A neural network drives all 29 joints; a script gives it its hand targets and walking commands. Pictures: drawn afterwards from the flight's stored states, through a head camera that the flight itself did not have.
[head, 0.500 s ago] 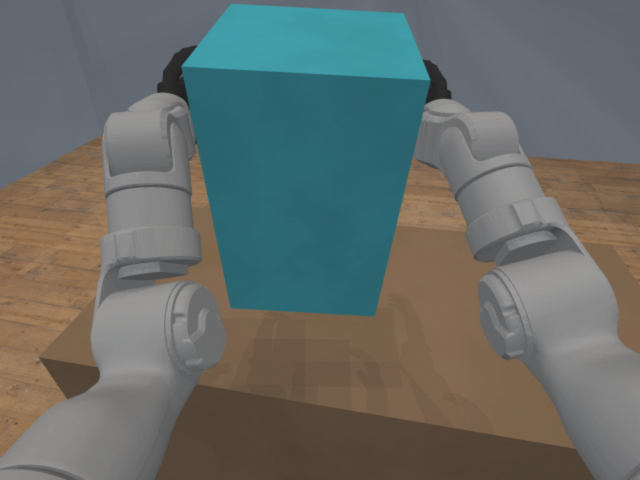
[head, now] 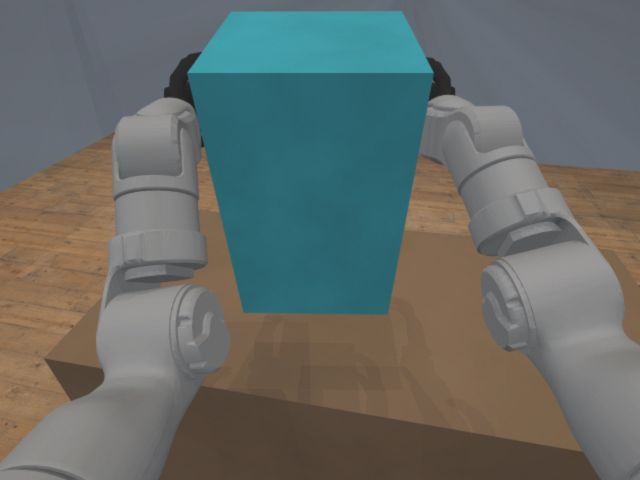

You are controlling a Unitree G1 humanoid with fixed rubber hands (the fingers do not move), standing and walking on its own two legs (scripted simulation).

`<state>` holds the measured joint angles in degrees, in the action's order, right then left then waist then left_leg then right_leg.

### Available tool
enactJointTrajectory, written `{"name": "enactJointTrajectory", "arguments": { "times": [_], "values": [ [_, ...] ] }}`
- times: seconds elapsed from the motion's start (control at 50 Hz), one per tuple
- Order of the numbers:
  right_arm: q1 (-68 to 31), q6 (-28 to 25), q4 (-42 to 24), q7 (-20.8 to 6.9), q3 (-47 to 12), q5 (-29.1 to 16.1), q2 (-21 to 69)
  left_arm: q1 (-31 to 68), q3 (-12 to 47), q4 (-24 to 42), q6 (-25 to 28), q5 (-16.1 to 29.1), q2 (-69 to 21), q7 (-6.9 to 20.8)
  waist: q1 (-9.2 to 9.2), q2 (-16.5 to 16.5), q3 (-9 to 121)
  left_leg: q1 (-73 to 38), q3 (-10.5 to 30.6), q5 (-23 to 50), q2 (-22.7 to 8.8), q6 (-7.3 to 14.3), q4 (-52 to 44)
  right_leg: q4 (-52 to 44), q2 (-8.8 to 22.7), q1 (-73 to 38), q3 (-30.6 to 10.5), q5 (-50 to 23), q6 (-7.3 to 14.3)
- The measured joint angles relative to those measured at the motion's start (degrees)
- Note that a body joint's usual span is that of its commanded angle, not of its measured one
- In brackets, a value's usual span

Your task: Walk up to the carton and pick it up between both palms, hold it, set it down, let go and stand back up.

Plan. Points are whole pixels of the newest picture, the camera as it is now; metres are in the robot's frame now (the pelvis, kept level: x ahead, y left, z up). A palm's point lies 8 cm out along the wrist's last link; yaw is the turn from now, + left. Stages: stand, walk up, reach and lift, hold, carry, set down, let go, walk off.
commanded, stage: hold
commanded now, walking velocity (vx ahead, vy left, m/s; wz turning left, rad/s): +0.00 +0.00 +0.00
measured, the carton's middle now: (315, 175) +0.36 -0.01 +0.28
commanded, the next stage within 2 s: none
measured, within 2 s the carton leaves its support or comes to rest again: neither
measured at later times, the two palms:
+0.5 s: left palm (183, 125) +0.37 +0.13 +0.34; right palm (436, 122) +0.37 -0.15 +0.33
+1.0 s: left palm (186, 119) +0.37 +0.13 +0.35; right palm (437, 119) +0.37 -0.15 +0.34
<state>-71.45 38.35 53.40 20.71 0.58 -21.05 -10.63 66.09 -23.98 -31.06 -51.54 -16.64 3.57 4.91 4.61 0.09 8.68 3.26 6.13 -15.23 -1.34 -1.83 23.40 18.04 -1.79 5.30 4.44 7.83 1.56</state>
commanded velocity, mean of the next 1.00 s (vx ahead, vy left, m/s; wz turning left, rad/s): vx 0.00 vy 0.00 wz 0.00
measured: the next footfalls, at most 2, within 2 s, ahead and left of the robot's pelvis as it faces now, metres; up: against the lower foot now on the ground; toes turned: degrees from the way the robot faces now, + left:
none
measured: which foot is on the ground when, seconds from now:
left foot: down 0.00-1.00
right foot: down 0.00-1.00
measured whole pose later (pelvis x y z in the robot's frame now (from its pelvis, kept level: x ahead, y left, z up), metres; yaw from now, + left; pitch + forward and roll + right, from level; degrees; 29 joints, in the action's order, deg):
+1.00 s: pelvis +0.00 +0.00 +0.00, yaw +1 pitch -4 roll -2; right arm -71.4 38.3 53.5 20.4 0.3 -22.6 -11.3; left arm 67.0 -23.7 -33.2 -50.4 -15.3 3.6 3.0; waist 4.7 0.1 9.3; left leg 4.4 6.5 -14.8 -1.6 -2.0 23.4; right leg 16.8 -2.5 5.5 3.7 7.1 1.7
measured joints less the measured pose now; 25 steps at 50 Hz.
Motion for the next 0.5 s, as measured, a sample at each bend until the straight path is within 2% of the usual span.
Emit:
{"name": "enactJointTrajectory", "arguments": {
  "times": [0.16, 0.26, 0.4, 0.5],
  "values": [
    [1.2, -0.4, -2.0, 0.1, -1.2, -1.6, -0.7, -0.5, 0.6, 1.5, 0.3, 1.0, -0.5, -1.1, -0.13, 0.4, -0.4, 0.6, 0.2, -0.2, -0.3, -0.1, 0.4, -0.7, -0.4, 0.0, 0.0, -0.3, 0.1],
    [2.0, 0.2, -2.9, 0.5, -1.0, -1.6, -0.4, -0.7, 0.0, 1.3, 0.1, 0.9, -0.7, -1.0, 0.00, 0.2, -0.5, 0.4, 0.3, -0.3, -0.4, -0.1, 0.3, -1.0, -0.6, -0.3, -0.1, -0.3, 0.1],
    [3.4, 0.7, -5.7, 1.5, -1.6, -3.0, -0.4, -2.3, 0.5, 4.3, -0.5, 1.6, -0.8, -1.0, 0.31, 0.1, -0.4, 0.2, 0.3, -0.6, -0.6, -0.2, 0.7, -1.3, -0.8, -0.9, -0.2, -0.3, 0.1],
    [3.1, 0.9, -5.2, 1.4, -1.7, -3.4, -0.5, -2.8, 0.4, 5.2, -1.3, 1.1, -1.1, -0.9, 0.52, 0.2, -0.3, -0.3, 0.2, -0.7, -0.5, -0.1, 0.8, -1.2, -0.8, -1.4, -0.4, -0.2, 0.0]
  ]
}}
